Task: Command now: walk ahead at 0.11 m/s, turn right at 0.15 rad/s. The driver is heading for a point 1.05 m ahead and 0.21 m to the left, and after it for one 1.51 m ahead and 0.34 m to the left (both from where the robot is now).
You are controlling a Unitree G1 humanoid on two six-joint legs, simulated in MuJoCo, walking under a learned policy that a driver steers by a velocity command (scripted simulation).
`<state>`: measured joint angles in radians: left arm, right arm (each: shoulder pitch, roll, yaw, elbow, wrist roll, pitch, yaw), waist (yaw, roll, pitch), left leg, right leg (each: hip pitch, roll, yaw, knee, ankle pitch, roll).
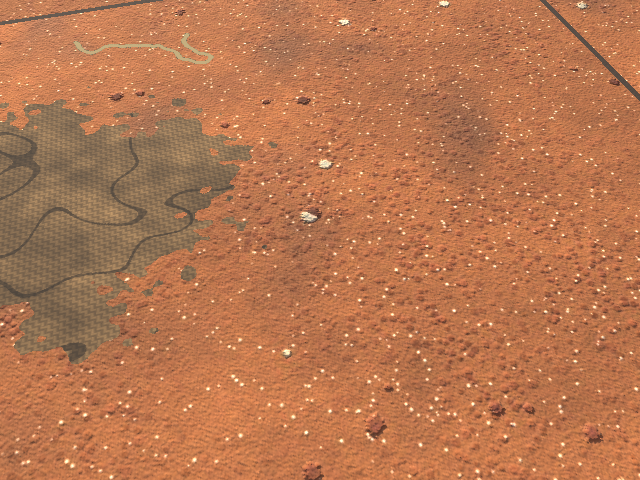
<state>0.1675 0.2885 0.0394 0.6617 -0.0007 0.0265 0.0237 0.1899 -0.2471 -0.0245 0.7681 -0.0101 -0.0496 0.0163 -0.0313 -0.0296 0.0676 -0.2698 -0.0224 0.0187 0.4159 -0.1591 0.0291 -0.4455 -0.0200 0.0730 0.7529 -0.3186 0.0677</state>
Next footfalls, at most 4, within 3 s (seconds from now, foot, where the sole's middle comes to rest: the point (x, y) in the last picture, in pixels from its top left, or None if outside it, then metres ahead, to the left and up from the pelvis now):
0.08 right None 0.10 -0.14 -0.78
1.58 right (396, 478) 0.45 -0.15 -0.78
2.12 left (257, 359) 0.71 0.14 -0.78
2.62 right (286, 238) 1.06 0.07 -0.78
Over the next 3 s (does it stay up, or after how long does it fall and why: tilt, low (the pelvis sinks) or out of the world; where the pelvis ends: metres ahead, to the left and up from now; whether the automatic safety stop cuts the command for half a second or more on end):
stays up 1.03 0.18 0.00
